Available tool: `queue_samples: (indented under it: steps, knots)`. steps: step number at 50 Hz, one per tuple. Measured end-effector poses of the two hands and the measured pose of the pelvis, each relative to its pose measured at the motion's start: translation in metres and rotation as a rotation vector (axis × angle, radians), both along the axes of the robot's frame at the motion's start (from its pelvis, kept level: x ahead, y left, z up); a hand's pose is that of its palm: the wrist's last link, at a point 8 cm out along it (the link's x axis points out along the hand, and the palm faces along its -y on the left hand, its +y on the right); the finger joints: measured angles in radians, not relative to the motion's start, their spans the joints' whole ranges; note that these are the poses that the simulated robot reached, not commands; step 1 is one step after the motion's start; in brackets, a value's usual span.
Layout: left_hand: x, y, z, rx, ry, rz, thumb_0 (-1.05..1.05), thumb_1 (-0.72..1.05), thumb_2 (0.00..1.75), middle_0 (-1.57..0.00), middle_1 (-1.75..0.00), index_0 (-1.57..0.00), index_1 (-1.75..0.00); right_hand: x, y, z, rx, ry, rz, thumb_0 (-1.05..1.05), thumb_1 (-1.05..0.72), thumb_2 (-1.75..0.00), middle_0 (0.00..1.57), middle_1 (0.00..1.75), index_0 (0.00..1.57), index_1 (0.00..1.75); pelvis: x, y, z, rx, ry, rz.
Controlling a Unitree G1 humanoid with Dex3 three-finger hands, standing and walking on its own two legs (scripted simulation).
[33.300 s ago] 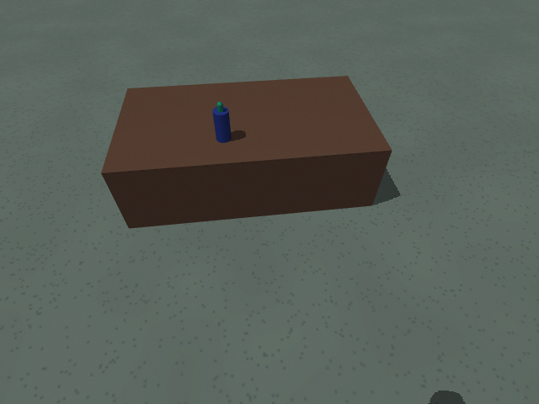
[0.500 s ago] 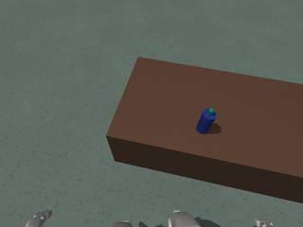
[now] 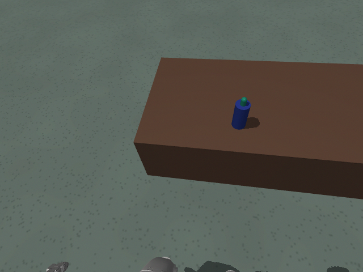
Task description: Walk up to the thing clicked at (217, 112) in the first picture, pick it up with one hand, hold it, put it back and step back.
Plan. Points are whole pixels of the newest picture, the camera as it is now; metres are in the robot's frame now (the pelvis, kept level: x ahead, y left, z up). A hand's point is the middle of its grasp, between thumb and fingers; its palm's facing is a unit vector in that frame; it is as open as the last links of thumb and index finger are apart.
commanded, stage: step back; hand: right
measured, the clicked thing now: (241, 112) +0.80 -0.21 -0.31
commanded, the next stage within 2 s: stand in 1.92 s
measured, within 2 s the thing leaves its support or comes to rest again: neither
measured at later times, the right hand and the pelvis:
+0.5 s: hand out of the picture -0.04 -0.26 -0.16, palm faces +0.01 +0.93 -0.38, open 7.4 cm; pelvis -0.17 +0.00 -0.01, yaw -3 degrees
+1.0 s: hand out of the picture -0.21 -0.23 -0.14, palm faces -0.05 +0.92 -0.39, open 7.4 cm; pelvis -0.31 +0.03 +0.00, yaw +0 degrees
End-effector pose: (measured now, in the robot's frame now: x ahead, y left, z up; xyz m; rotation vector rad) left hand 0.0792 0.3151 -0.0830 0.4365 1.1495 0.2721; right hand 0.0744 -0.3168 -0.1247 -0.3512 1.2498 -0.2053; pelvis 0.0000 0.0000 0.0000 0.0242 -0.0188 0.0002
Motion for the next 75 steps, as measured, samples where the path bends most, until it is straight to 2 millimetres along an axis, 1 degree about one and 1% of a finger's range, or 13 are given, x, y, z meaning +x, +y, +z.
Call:
queue_samples:
  steps: [6,12,17,21,28,34,39,44,49,57,62,68,75]
  knots:
    - [-0.008,0.022,-0.017,-0.021,-0.098,-0.006,0.01,0.9,0.9,-0.21,-0.3,-0.2,-0.3,-0.042,0.015,-0.003,-0.037,0.025,0.032,0.01,-0.9,-0.9,0.2,0.3,0.2,0.3,-0.042,0.016,-0.014,0.007,-0.023,0.037]
    - [-0.039,0.024,-0.022,-0.065,-0.081,0.008,0.01,0.9,0.9,-0.21,-0.3,-0.2,-0.3,-0.07,0.031,0.016,-0.028,-0.038,0.038,0.01,-0.9,-0.9,0.2,0.3,0.21,0.3,-0.08,0.02,-0.005,-0.029,-0.023,0.016]
    - [-0.082,0.017,-0.024,-0.079,-0.036,-0.011,0.01,0.9,0.9,-0.21,-0.3,-0.2,-0.3,-0.081,0.028,0.023,-0.034,-0.112,0.05,0.01,-0.9,-0.9,0.2,0.3,0.21,0.3,-0.112,0.017,-0.003,-0.036,-0.011,-0.022]
    - [-0.125,0.008,-0.03,-0.062,0.016,-0.025,0.01,0.9,0.9,-0.21,-0.3,-0.2,-0.3,-0.094,0.016,0.014,-0.022,-0.165,0.044,0.0,-0.9,-0.9,0.2,0.3,0.21,0.3,-0.141,0.009,-0.012,-0.028,-0.004,-0.056]
    - [-0.204,-0.002,-0.015,-0.046,0.085,0.008,0.01,0.9,0.9,-0.21,-0.3,-0.2,-0.3,-0.147,0.01,0.009,0.003,-0.123,0.007,0.0,-0.9,-0.9,0.2,0.3,0.21,0.3,-0.184,0.004,-0.002,-0.001,-0.009,-0.049]
    - [-0.231,0.013,-0.008,-0.005,0.032,0.018,0.01,0.9,0.9,-0.21,-0.3,-0.2,-0.3,-0.2,0.014,0.002,-0.013,-0.037,0.04,0.0,-0.9,-0.9,0.2,0.3,0.2,0.3,-0.221,0.01,-0.002,0.002,0.002,-0.001]
    - [-0.251,0.034,-0.02,-0.012,-0.035,0.029,0.01,0.9,0.9,-0.21,-0.3,-0.2,-0.3,-0.234,0.03,-0.003,-0.028,-0.011,0.076,0.01,-0.9,-0.9,0.2,0.3,0.2,0.3,-0.258,0.024,-0.014,0.0,-0.006,0.049]
    - [-0.28,0.039,-0.026,-0.052,-0.017,0.047,0.01,0.9,0.9,-0.21,-0.3,-0.2,-0.3,-0.269,0.048,0.009,-0.009,-0.031,0.069,0.01,-0.9,-0.9,0.2,0.3,0.21,0.3,-0.286,0.032,-0.007,-0.011,-0.026,0.035]
    - [-0.312,0.035,-0.027,-0.091,0.002,0.04,0.01,0.9,0.9,-0.2,-0.3,-0.2,-0.3,-0.287,0.049,0.021,-0.014,-0.082,0.059,0.01,-0.9,-0.9,0.2,0.3,0.21,0.3,-0.306,0.031,-0.001,-0.025,-0.021,0.002]
    - [-0.364,0.016,-0.028,-0.106,0.069,0.031,0.01,0.9,0.9,-0.21,-0.3,-0.2,-0.3,-0.308,0.035,0.021,0.0,-0.129,0.013,0.01,-0.9,-0.9,0.2,0.3,0.21,0.3,-0.326,0.024,0.001,-0.044,-0.028,-0.035]
    - [-0.371,0.02,-0.027,-0.122,0.059,0.05,0.01,0.9,0.9,-0.21,-0.3,-0.2,-0.3,-0.325,0.037,0.02,-0.006,-0.088,0.019,0.01,-0.9,-0.9,0.2,0.3,0.21,0.3,-0.329,0.033,0.003,-0.033,-0.021,-0.01]
    - [-0.357,0.03,-0.031,-0.143,0.055,0.043,0.01,0.9,0.9,-0.21,-0.3,-0.2,-0.3,-0.342,0.054,0.019,0.0,-0.047,-0.003,0.01,-0.9,-0.9,0.2,0.3,0.2,0.3,-0.328,0.043,0.005,-0.023,-0.021,-0.018]
    - [-0.331,0.032,-0.028,-0.137,0.041,0.024,0.01,0.9,0.9,-0.2,-0.3,-0.2,-0.3,-0.332,0.067,0.021,0.034,-0.044,-0.018,0.01,-0.9,-0.9,0.2,0.3,0.21,0.3,-0.318,0.041,0.01,-0.038,-0.013,-0.021]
